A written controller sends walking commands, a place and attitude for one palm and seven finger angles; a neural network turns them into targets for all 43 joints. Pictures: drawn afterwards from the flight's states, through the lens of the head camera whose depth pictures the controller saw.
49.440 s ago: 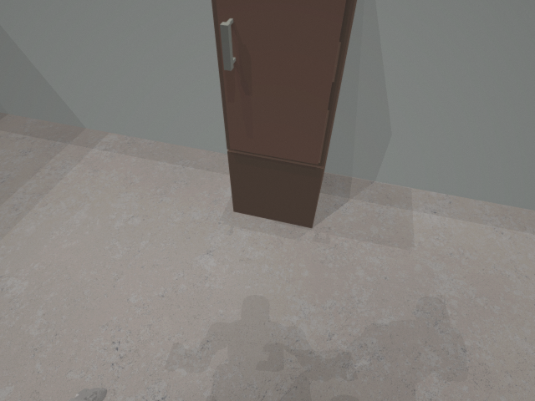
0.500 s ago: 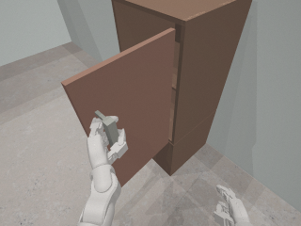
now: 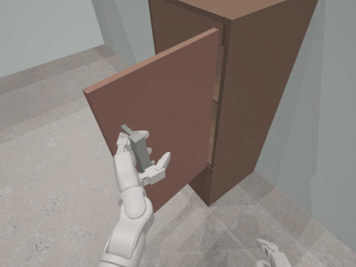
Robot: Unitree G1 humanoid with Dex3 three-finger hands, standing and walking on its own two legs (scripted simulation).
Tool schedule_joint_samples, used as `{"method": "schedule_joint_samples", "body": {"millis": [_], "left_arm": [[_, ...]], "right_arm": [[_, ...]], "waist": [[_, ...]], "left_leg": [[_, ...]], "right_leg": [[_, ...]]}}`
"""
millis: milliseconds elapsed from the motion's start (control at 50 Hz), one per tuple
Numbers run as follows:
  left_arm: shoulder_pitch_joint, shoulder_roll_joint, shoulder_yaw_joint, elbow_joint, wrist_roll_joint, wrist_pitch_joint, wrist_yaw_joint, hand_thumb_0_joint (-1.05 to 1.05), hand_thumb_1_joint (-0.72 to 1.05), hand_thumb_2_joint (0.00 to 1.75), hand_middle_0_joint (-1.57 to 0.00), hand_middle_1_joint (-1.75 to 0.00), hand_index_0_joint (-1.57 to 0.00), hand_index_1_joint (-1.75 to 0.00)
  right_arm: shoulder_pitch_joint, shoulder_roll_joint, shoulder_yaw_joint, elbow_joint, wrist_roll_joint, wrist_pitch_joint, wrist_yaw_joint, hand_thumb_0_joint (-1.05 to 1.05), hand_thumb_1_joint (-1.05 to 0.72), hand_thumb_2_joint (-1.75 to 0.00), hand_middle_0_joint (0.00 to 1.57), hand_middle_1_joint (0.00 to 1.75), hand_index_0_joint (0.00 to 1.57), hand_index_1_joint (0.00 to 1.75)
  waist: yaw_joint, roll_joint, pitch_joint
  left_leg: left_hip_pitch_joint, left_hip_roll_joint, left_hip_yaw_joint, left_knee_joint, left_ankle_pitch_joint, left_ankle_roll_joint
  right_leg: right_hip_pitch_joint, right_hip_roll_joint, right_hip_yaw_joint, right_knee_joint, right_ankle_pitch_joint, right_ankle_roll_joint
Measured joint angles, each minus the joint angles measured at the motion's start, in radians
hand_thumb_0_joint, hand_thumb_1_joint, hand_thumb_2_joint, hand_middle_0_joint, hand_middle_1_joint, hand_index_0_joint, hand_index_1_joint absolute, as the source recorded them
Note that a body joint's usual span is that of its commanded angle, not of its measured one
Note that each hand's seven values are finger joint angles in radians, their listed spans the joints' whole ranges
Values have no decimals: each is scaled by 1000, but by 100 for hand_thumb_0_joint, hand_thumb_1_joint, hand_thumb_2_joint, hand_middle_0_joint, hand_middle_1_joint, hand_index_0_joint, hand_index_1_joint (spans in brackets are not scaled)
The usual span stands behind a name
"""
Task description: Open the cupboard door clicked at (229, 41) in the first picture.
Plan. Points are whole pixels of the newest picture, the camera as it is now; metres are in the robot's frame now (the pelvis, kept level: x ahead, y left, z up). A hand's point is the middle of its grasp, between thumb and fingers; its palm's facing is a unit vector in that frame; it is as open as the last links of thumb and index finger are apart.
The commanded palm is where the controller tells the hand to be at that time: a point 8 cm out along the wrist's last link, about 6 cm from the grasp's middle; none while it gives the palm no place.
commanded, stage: open thumb and fingers to let go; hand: left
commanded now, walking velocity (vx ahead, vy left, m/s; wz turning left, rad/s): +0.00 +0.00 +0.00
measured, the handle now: (136, 150) +0.35 +0.13 +0.09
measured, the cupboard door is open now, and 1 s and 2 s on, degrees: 97 95 95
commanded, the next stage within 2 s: slide the hand sideways off the handle in 0.48 s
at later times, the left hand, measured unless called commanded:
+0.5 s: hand (147, 162) +0.31 +0.09 +0.10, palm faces +0.37 -0.93 +0.00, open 15.4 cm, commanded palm +0.27 +0.14 +0.09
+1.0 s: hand (140, 173) +0.28 +0.10 +0.10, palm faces -0.07 -1.00 +0.01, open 16.4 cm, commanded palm +0.25 +0.15 +0.09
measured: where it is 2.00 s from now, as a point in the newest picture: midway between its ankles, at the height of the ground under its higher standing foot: outside the picture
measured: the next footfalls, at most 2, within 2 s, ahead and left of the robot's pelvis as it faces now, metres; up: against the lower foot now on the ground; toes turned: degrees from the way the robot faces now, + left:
none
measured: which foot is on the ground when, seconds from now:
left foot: down 0.00-1.00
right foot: down 0.00-1.00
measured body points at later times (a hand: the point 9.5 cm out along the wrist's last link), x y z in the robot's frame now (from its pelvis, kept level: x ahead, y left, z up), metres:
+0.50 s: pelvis -0.03 +0.02 +0.00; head -0.03 +0.00 +0.45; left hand +0.28 +0.14 +0.11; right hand +0.15 -0.20 -0.09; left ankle -0.01 +0.13 -0.72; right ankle +0.01 -0.06 -0.72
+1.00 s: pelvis -0.03 +0.05 +0.00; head -0.03 +0.03 +0.45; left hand +0.28 +0.16 +0.10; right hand +0.13 -0.17 -0.09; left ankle -0.01 +0.13 -0.72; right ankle +0.01 -0.06 -0.72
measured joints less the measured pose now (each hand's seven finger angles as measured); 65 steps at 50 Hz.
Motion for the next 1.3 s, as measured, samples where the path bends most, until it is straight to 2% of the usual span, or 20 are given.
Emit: {"method": "schedule_joint_samples", "body": {"millis": [140,240,400,540,600,620,640,700,760,800,840,880,1000,1180,1300], "left_arm": [[-35,11,39,59,-22,-38,-2,1,-17,44,-32,-123,-32,-124],[-40,18,56,82,-26,-64,1,0,-36,36,-30,-114,-30,-115],[-98,16,42,155,-26,-88,6,-1,-47,31,-25,-85,-25,-86],[-158,-7,29,210,-13,-81,28,-1,-49,31,-22,-55,-22,-56],[-166,-9,28,212,-8,-74,31,-1,-49,30,-26,-52,-26,-53],[-161,-4,25,208,2,-76,14,-1,-49,30,-27,-52,-26,-52],[-152,9,24,203,8,-89,-30,-1,-49,30,-26,-50,-25,-51],[-134,98,19,198,-17,-144,-240,-1,-49,30,-24,-45,-17,-45],[-148,184,16,212,-100,-172,-439,-1,-49,30,-21,-39,-12,-39],[-161,201,20,221,-158,-163,-510,-1,-50,30,-19,-36,-11,-37],[-159,189,32,219,-190,-153,-525,-1,-50,30,-18,-34,-11,-35],[-145,167,42,205,-193,-149,-512,-1,-50,30,-16,-33,-12,-33],[-82,138,31,131,-134,-144,-462,-1,-50,30,-12,-30,-13,-31],[59,168,39,-3,-137,-102,-487,-1,-50,30,-14,-30,-14,-30],[184,201,71,-111,-151,-115,-508,-1,-50,30,-15,-30,-15,-31]], "right_arm": [[15,-17,-14,23,0,-25,-14,1,-91,-90,20,30,20,30],[6,-21,-19,21,2,-40,-16,1,-91,-90,20,30,20,30],[-30,-13,-13,19,6,-59,-20,1,-91,-90,20,30,20,30],[-44,11,3,14,4,-51,-14,1,-91,-90,20,30,20,30],[-40,19,7,10,1,-43,-8,1,-91,-90,20,30,20,30],[-38,20,11,10,2,-42,-6,1,-91,-90,20,30,20,30],[-32,20,15,7,4,-41,-5,1,-91,-90,20,30,20,30],[-6,13,25,-10,18,-50,-17,1,-91,-90,20,30,20,30],[17,-6,34,-17,46,-76,-32,1,-91,-90,20,30,20,30],[27,-18,36,-16,61,-100,-35,1,-91,-90,20,30,20,30],[35,-25,36,-16,69,-123,-30,1,-91,-90,20,30,20,30],[42,-27,34,-19,71,-142,-19,1,-91,-90,20,30,20,30],[49,-22,29,-41,62,-161,9,1,-91,-90,20,30,20,30],[32,-12,39,-68,59,-146,6,1,-91,-90,20,30,20,30],[23,-17,35,-83,57,-162,4,1,-91,-90,20,30,20,30]], "waist": [[-14,-7,2],[-17,-8,3],[-12,-7,13],[-6,-17,7],[-1,-20,2],[1,-23,3],[4,-27,5],[13,-30,16],[15,-18,31],[15,-11,35],[13,-9,32],[11,-13,27],[7,-21,22],[3,-24,25],[9,-19,20]], "left_leg": [[2,6,10,-16,21,-1],[9,9,12,-24,32,2],[5,3,11,-21,43,14],[-11,-11,20,-13,43,29],[-19,-16,25,-6,40,34],[-19,-19,27,-4,39,36],[-21,-22,29,-3,38,38],[-23,-28,28,9,34,44],[-20,-32,24,21,29,49],[-19,-34,25,24,28,52],[-20,-37,30,21,29,56],[-21,-39,38,19,30,58],[-23,-38,56,20,22,62],[6,-22,62,3,10,52],[11,-13,51,4,-2,42]], "right_leg": [[-2,7,9,-19,26,-2],[10,11,12,-38,44,-1],[17,5,10,-54,66,10],[-3,-10,19,-39,66,23],[-13,-15,24,-29,62,28],[-16,-18,26,-24,60,30],[-20,-22,28,-17,58,32],[-22,-28,28,-3,51,36],[-13,-32,24,0,50,41],[-10,-34,24,-1,52,45],[-13,-37,30,-1,54,49],[-20,-39,38,2,54,53],[-33,-38,56,14,47,56],[-8,-20,64,-5,40,49],[2,-10,53,-10,28,40]]}}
